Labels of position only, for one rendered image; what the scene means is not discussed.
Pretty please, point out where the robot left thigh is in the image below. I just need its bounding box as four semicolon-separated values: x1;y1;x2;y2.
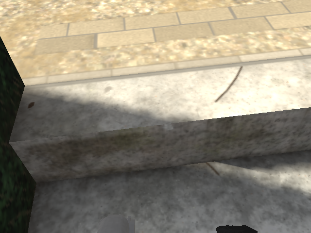
97;214;135;233

